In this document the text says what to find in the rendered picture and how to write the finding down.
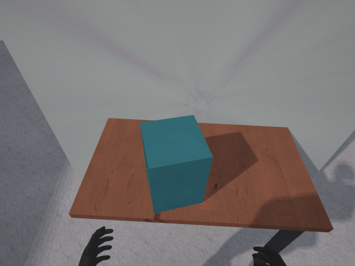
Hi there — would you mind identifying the robot left hand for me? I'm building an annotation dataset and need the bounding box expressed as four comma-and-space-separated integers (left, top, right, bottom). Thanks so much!
78, 226, 113, 266

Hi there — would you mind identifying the carton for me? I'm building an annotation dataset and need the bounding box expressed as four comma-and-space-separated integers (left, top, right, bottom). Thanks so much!
140, 115, 213, 213

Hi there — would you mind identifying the table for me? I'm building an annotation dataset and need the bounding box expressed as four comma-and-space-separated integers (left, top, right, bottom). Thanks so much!
69, 118, 333, 264

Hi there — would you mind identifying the robot right hand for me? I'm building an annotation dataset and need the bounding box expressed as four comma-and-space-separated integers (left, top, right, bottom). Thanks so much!
252, 246, 287, 266

